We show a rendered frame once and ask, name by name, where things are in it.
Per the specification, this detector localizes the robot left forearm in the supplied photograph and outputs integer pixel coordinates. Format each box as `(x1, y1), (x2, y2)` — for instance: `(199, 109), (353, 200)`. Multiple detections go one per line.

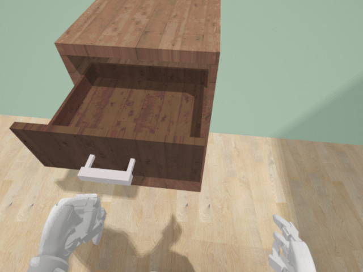
(27, 255), (69, 272)

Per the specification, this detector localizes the robot left hand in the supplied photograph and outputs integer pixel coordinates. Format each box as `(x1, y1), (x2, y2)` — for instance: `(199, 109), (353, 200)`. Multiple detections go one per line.
(38, 194), (107, 261)

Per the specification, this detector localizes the handle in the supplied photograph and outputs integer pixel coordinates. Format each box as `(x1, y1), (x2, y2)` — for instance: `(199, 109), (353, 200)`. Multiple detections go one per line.
(77, 154), (135, 186)

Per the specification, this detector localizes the cabinet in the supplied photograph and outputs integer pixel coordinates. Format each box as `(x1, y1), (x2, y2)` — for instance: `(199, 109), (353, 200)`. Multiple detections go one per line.
(54, 0), (221, 192)

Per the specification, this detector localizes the drawer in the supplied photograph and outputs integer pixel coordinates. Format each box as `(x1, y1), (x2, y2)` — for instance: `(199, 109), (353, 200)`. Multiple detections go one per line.
(9, 62), (209, 182)

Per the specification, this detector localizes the robot right hand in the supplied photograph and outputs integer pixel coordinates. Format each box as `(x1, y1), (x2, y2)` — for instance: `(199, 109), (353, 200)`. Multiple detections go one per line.
(269, 214), (316, 272)

